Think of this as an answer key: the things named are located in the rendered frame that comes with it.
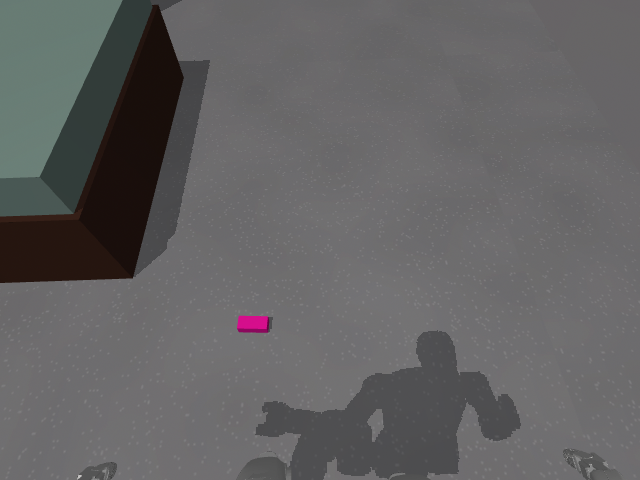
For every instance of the left robot hand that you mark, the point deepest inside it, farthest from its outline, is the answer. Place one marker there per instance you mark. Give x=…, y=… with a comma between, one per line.
x=103, y=471

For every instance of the right robot hand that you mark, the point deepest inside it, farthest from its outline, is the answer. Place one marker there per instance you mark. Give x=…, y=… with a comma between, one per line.
x=591, y=466

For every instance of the bed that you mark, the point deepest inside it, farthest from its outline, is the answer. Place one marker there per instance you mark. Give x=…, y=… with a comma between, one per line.
x=88, y=93

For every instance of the small box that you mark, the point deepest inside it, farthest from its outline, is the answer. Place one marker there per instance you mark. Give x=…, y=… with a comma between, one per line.
x=253, y=324

